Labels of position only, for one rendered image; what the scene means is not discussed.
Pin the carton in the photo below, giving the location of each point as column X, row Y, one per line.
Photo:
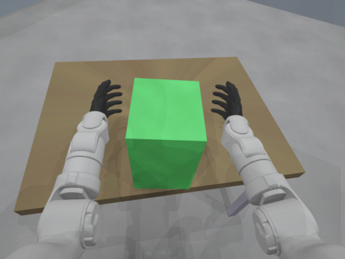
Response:
column 166, row 133

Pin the robot right hand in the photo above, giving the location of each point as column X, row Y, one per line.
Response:
column 233, row 105

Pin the right robot forearm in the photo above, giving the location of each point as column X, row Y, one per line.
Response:
column 263, row 184

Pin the robot left upper arm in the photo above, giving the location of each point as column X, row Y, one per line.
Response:
column 67, row 229

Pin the table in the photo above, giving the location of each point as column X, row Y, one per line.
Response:
column 69, row 97

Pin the robot left hand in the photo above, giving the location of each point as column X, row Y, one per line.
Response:
column 101, row 97

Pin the left robot forearm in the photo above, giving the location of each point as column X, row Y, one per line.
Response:
column 80, row 175

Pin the robot right upper arm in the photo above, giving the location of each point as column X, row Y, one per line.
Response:
column 286, row 229

